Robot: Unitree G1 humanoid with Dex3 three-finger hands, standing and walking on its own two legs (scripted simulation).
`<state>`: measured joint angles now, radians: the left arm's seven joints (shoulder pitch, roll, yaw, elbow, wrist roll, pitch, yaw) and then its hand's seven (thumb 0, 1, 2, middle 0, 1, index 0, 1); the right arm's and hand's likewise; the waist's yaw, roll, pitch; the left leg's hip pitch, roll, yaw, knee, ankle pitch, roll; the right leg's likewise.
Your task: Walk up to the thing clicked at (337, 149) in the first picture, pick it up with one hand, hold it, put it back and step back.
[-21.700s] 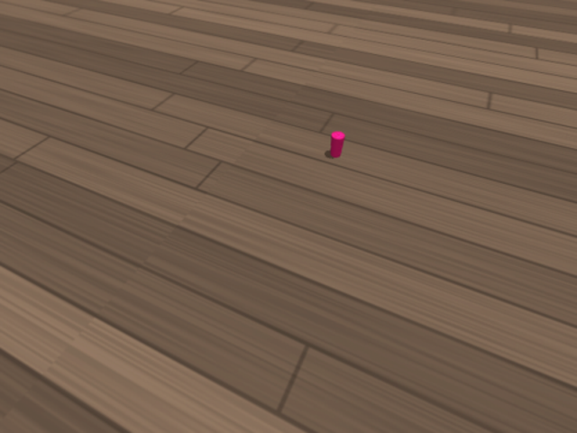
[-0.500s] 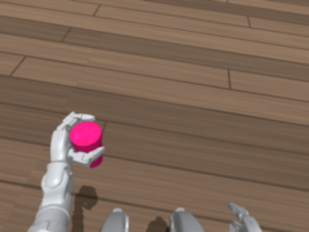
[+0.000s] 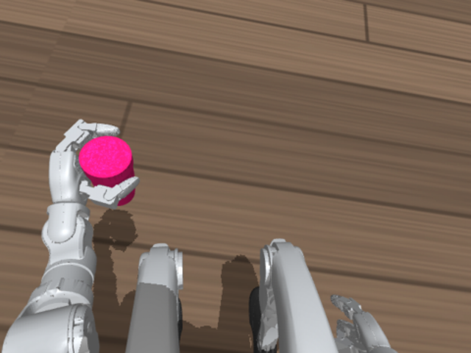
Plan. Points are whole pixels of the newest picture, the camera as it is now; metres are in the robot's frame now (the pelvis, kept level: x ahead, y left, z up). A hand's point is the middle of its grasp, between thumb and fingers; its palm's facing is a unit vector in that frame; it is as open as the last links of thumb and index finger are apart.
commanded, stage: crouch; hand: left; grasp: from the side
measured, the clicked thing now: (113, 176) +0.42 +0.20 -0.06
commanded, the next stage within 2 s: lower in 0.96 s
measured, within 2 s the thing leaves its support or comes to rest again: neither
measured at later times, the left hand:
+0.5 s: hand (127, 185) +0.44 +0.21 -0.19, palm faces +0.08 -1.00 +0.00, open 10.4 cm
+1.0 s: hand (134, 192) +0.45 +0.21 -0.25, palm faces +0.07 -1.00 +0.00, open 10.4 cm
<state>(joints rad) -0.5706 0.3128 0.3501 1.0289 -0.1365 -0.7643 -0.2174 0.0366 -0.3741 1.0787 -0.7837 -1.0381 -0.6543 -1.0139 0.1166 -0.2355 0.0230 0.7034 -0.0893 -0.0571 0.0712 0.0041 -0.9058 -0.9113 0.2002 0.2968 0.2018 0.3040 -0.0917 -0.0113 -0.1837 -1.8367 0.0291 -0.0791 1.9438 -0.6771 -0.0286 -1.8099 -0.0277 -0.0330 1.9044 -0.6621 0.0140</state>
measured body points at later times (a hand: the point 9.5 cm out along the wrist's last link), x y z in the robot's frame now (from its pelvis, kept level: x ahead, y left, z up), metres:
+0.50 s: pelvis -0.02 +0.01 -0.14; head +0.18 +0.07 +0.26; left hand +0.43 +0.26 -0.18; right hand +0.06 -0.27 -0.24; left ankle +0.07 +0.13 -0.44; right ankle +0.08 -0.13 -0.44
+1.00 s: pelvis -0.02 +0.01 -0.17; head +0.20 +0.09 +0.21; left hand +0.44 +0.26 -0.25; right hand +0.07 -0.28 -0.26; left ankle +0.07 +0.13 -0.44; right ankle +0.08 -0.13 -0.44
